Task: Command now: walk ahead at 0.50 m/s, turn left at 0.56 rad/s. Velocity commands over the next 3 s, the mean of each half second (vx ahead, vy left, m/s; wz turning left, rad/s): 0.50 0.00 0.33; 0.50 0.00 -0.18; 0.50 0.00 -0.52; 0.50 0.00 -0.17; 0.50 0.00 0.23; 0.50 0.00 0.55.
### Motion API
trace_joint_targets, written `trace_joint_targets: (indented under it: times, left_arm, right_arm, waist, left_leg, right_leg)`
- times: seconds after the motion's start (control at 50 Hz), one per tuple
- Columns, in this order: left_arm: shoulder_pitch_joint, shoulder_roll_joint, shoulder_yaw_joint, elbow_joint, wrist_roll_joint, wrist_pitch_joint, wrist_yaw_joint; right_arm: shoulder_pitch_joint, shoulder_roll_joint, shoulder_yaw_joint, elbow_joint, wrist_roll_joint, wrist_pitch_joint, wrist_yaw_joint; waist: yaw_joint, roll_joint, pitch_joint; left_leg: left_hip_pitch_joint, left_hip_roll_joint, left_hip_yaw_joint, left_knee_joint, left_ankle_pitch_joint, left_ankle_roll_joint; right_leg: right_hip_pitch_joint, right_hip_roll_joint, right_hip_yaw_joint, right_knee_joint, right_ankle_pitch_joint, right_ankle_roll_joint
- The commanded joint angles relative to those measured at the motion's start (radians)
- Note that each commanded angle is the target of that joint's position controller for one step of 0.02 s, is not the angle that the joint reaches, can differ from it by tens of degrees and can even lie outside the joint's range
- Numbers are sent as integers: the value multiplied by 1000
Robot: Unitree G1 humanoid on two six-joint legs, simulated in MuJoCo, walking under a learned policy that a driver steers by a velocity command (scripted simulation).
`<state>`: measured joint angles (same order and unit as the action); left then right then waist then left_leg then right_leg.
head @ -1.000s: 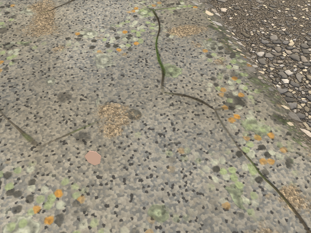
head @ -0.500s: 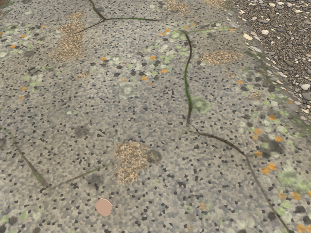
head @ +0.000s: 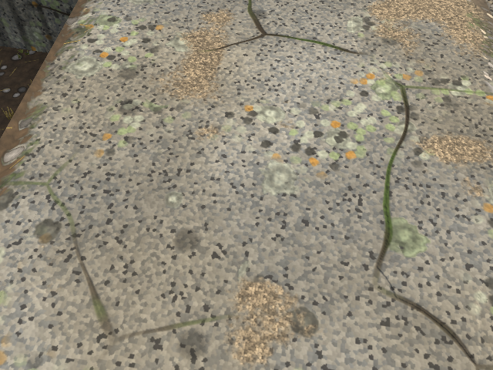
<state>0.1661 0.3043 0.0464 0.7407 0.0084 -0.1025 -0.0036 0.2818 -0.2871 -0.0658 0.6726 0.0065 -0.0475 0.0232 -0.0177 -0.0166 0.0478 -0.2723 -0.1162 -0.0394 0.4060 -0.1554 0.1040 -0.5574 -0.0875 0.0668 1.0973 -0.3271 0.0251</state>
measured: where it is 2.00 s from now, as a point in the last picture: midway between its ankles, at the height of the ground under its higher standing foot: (275, 182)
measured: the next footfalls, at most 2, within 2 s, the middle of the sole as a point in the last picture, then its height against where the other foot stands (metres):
right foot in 0.28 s outside the picture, level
left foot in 0.80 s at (198, 325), level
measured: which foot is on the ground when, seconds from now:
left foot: down 0.00-0.30, up 0.32-0.78, down 0.80-1.00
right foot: up 0.00-0.26, down 0.28-0.80, up 0.82-1.00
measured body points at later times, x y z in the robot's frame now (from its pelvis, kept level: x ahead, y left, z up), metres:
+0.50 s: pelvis +0.28 -0.06 +0.00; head +0.30 -0.07 +0.45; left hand +0.30 +0.22 -0.11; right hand +0.46 -0.30 -0.10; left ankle +0.28 +0.09 -0.67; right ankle +0.30 -0.15 -0.74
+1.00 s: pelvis +0.53 +0.03 +0.00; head +0.56 +0.04 +0.45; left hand +0.62 +0.32 -0.12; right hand +0.64 -0.24 -0.10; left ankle +0.54 +0.14 -0.74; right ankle +0.55 -0.12 -0.66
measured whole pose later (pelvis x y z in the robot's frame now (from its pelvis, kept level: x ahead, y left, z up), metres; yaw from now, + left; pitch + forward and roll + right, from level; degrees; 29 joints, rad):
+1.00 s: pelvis +0.53 +0.03 +0.00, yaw +1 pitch +1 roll +2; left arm 0.27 0.32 0.07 0.80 -0.03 -0.03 0.00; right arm 0.26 -0.26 -0.06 0.76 -0.01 -0.10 0.02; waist -0.01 -0.05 0.02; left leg -0.19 -0.02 0.11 0.35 -0.18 0.03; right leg -0.58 -0.08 0.05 1.11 -0.29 0.01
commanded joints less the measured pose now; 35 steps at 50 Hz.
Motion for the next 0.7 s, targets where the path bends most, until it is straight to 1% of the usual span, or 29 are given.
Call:
trace_joint_targets:
  times: [0.02, 0.06, 0.1, 0.14, 0.16, 0.18, 0.22, 0.24, 0.26, 0.28, 0.3, 0.32, 0.34, 0.36, 0.38, 0.4, 0.42, 0.44, 0.46, 0.48, 0.5, 0.54, 0.6, 0.64, 0.66, 0.7]
  left_arm:
    - [20, 76, 21, -59, 11, 9, 8]
    - [-65, 53, 10, -78, 10, 8, 6]
    - [-139, 42, 4, -94, 3, 2, -2]
    - [-173, 54, 5, -101, -9, -6, -12]
    - [-182, 64, 8, -105, -12, -10, -17]
    - [-186, 77, 12, -108, -12, -15, -21]
    - [-169, 98, 23, -109, -12, -23, -26]
    - [-135, 105, 28, -103, -12, -26, -25]
    - [-63, 121, 40, -82, -7, -29, -21]
    - [54, 158, 54, -66, 6, -34, -16]
    - [189, 248, 77, -45, 20, -32, -12]
    - [268, 230, 81, 2, -9, -19, -25]
    - [227, 154, 58, -8, -26, -15, -26]
    - [171, 121, 46, -21, -17, -6, -22]
    - [125, 100, 36, -23, -7, 0, -21]
    - [96, 79, 27, -24, 0, 0, -20]
    - [85, 69, 22, -23, 4, -1, -19]
    - [86, 67, 21, -18, 0, -3, -18]
    - [95, 76, 23, -10, -5, -6, -17]
    - [104, 91, 27, -2, -10, -8, -15]
    - [112, 106, 32, 6, -13, -7, -12]
    - [130, 122, 35, 21, -17, -1, -8]
    - [173, 136, 36, 47, -26, 8, -4]
    - [221, 138, 35, 70, -31, 16, -4]
    - [241, 137, 34, 81, -33, 23, -3]
    - [256, 147, 38, 92, -36, 36, 2]
  right_arm:
    - [-35, -156, -42, -75, 2, -20, -20]
    - [-11, -167, -46, -62, 8, -14, -31]
    - [19, -173, -48, -49, 12, -7, -36]
    - [55, -170, -47, -28, 14, -5, -37]
    - [70, -161, -44, -18, 16, -5, -36]
    - [83, -152, -41, -9, 16, -5, -37]
    - [86, -151, -41, 2, 11, -2, -37]
    - [76, -151, -42, 4, 9, 1, -36]
    - [71, -134, -36, 2, 7, 3, -34]
    - [70, -92, -19, -7, 1, 2, -31]
    - [174, -40, 0, -20, 8, -8, -33]
    - [216, -53, 5, -17, 21, -16, -36]
    - [130, -136, -14, -18, 31, -19, -35]
    - [34, -146, -16, -37, 25, -18, -34]
    - [-22, -134, -14, -53, 9, -21, -32]
    - [-33, -123, -17, -55, -1, -22, -30]
    - [-18, -104, -15, -50, 0, -21, -26]
    - [-2, -86, -11, -43, 2, -19, -24]
    - [-2, -71, -8, -42, 2, -17, -24]
    - [-24, -62, -4, -50, -1, -17, -25]
    - [-56, -54, 1, -60, -4, -18, -26]
    - [-115, -38, 9, -71, -5, -24, -23]
    - [-208, -25, 15, -87, 2, -32, -12]
    - [-272, -25, 16, -104, 8, -38, -3]
    - [-299, -27, 15, -115, 10, -42, 2]
    - [-324, -41, 9, -130, 12, -51, 13]
  waist:
    - [35, 53, -67]
    - [3, 69, -53]
    - [-32, 88, -51]
    - [-52, 103, -57]
    - [-57, 107, -56]
    - [-57, 110, -55]
    - [-41, 133, -47]
    - [-18, 146, -48]
    - [20, 144, -75]
    - [75, 105, -178]
    - [76, -104, -334]
    - [84, -302, -366]
    - [105, -168, -226]
    - [102, -88, -133]
    - [83, -48, -61]
    - [57, -56, -38]
    - [39, -78, -36]
    - [31, -92, -45]
    - [28, -92, -48]
    - [30, -83, -42]
    - [37, -70, -35]
    - [55, -57, -31]
    - [90, -54, -15]
    - [114, -49, 1]
    - [118, -47, 10]
    - [108, -55, 18]
  left_leg:
    - [29, 251, -251, -184, 287, 199]
    - [-7, 207, -206, -174, 227, 159]
    - [-25, 187, -202, -159, 143, 127]
    - [9, 212, -229, -144, 83, 116]
    - [42, 229, -250, -123, 63, 112]
    - [80, 247, -274, -98, 48, 106]
    - [137, 280, -319, -51, 67, 93]
    - [149, 282, -326, -20, 105, 82]
    - [150, 249, -311, 51, 195, 63]
    - [103, 196, -259, 238, 210, 30]
    - [-177, 70, -142, 577, -11, -46]
    - [-413, 21, -113, 802, -423, -83]
    - [-513, 74, -156, 885, -379, -78]
    - [-523, 118, -115, 886, -300, -74]
    - [-508, 152, -83, 829, -237, -74]
    - [-468, 187, -77, 765, -186, -74]
    - [-419, 203, -66, 728, -156, -78]
    - [-394, 208, -53, 698, -143, -83]
    - [-390, 212, -40, 666, -128, -90]
    - [-403, 217, -31, 618, -103, -99]
    - [-415, 221, -24, 558, -65, -107]
    - [-405, 221, -12, 429, 40, -115]
    - [-349, 197, 13, 259, 176, -121]
    - [-319, 180, 21, 196, 210, -120]
    - [-316, 171, 18, 170, 205, -117]
    - [-302, 157, 7, 118, 160, -102]
  right_leg:
    - [-52, -8, -12, -137, 104, 46]
    - [-16, 18, -18, -308, 256, 56]
    - [47, 55, -24, -450, 378, 56]
    - [77, 66, -17, -515, 435, 48]
    - [76, 63, -6, -541, 431, 38]
    - [76, 60, 2, -565, 413, 25]
    - [92, 59, 1, -588, 329, -9]
    - [134, 65, -16, -608, 290, -30]
    - [235, 79, -38, -642, 273, -57]
    - [427, -1, 31, -624, 281, -109]
    - [785, -202, 361, -632, 201, -252]
    - [889, -309, 715, -784, -88, -338]
    - [799, -287, 675, -822, -245, -299]
    - [683, -248, 533, -826, -200, -261]
    - [566, -203, 429, -850, -95, -251]
    - [495, -170, 362, -871, -6, -242]
    - [449, -141, 312, -892, 63, -235]
    - [432, -125, 272, -907, 120, -239]
    - [423, -122, 238, -919, 175, -248]
    - [420, -123, 210, -933, 225, -257]
    - [424, -125, 185, -944, 269, -262]
    - [433, -110, 128, -954, 322, -251]
    - [437, -90, 60, -950, 352, -228]
    - [450, -101, 65, -937, 353, -224]
    - [467, -111, 79, -924, 356, -223]
    - [514, -135, 114, -884, 374, -212]
Over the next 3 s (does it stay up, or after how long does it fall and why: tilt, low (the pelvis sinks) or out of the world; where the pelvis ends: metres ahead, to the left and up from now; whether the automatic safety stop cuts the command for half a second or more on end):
stays up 1.60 -0.17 -0.01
